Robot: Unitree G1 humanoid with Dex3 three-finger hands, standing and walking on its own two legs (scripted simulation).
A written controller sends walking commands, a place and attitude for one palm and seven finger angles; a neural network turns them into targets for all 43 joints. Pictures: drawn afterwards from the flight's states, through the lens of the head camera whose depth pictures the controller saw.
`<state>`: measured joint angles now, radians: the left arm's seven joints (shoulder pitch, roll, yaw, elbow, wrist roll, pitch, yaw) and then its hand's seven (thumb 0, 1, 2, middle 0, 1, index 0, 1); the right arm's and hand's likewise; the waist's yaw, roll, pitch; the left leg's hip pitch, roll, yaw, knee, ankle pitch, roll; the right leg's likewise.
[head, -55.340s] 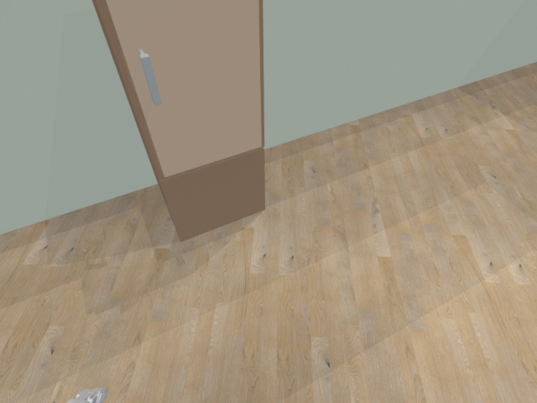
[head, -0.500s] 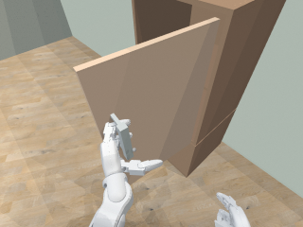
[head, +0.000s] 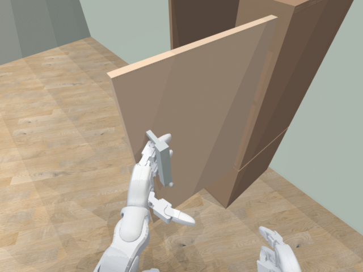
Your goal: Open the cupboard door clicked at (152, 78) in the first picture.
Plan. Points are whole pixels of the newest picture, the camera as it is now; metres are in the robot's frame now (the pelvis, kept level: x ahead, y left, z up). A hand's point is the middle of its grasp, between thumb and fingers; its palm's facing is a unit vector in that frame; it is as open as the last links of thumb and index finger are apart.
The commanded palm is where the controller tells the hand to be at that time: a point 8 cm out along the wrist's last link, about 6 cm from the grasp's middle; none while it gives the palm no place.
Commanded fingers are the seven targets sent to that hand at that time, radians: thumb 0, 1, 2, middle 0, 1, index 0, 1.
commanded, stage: slide the hand sideways off the handle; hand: left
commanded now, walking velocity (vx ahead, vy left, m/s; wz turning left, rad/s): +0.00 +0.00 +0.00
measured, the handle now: (158, 159) +0.34 +0.08 +0.08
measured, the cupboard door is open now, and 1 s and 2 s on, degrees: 85 87 87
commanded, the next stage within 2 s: draw the hand back to the body in 1.06 s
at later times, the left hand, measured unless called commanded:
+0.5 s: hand (166, 199) +0.25 +0.05 +0.08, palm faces -0.12 -0.99 +0.00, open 16.2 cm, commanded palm +0.22 +0.12 +0.08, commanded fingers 0.00 -0.50 0.30 -0.15 -0.30 -0.15 -0.30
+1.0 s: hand (129, 219) +0.20 +0.11 +0.08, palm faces -0.05 -1.00 -0.03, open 16.2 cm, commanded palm +0.18 +0.17 +0.08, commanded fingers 0.00 -0.50 0.30 -0.15 -0.30 -0.15 -0.30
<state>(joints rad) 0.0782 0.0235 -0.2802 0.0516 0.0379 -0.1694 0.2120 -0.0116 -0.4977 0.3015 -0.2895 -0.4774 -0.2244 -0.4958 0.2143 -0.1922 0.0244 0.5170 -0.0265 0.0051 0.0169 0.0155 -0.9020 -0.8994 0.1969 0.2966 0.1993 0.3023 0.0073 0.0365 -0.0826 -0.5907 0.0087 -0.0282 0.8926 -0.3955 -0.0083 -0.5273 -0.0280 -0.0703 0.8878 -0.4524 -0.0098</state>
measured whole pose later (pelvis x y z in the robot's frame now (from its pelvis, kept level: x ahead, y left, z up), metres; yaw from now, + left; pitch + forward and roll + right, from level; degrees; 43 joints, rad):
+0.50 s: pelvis +0.01 +0.00 +0.00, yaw -2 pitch +6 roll +0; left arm 0.33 0.06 -0.25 -0.17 -0.03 -0.18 0.10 -0.01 -0.50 0.30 -0.18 -0.32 -0.18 -0.32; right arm 0.27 -0.20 0.04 0.43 -0.01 -0.02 0.01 0.02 -0.90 -0.90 0.20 0.30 0.20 0.30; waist -0.01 0.04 -0.08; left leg -0.58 0.02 0.01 0.90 -0.42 -0.01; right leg -0.54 -0.02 -0.03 0.90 -0.47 -0.01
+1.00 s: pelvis +0.02 -0.01 -0.01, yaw -1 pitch +9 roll -1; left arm 0.61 0.16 -0.04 -0.34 -0.18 -0.27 -0.11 -0.01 -0.50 0.30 -0.17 -0.31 -0.18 -0.31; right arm 0.29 -0.23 0.00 0.40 0.01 -0.08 -0.03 0.02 -0.90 -0.90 0.20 0.30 0.20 0.30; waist 0.01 0.05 -0.12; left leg -0.67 0.03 -0.03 0.99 -0.47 -0.03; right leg -0.61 -0.01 -0.07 0.98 -0.52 -0.02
